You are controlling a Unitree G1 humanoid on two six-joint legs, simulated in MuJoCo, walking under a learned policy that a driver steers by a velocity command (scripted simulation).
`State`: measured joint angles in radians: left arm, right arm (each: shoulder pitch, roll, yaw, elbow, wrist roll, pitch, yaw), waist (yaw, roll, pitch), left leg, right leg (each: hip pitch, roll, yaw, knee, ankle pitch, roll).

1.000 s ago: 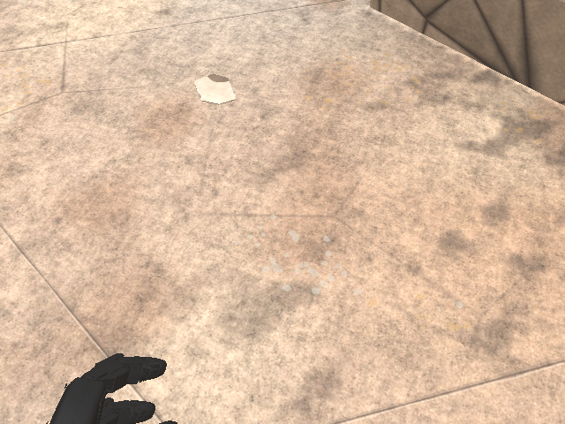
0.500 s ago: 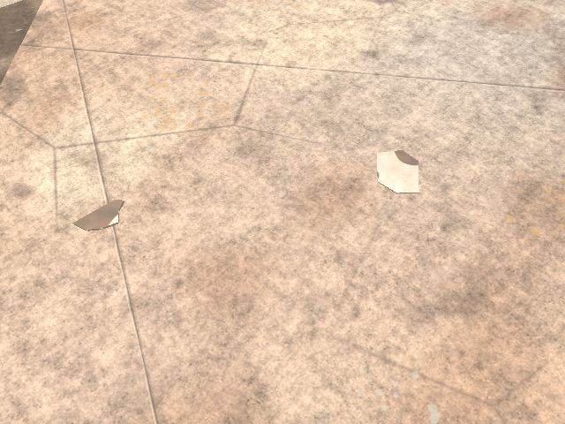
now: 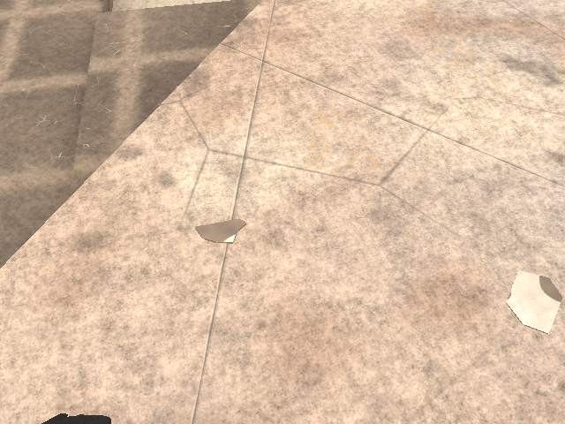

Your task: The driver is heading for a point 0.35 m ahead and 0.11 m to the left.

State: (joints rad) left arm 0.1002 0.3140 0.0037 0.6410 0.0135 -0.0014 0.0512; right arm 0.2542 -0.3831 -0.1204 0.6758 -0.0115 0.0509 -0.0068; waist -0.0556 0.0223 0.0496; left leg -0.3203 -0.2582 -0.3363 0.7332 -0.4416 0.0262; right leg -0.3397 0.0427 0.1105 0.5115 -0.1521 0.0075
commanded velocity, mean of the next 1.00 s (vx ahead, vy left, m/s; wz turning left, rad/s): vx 0.09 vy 0.00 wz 0.60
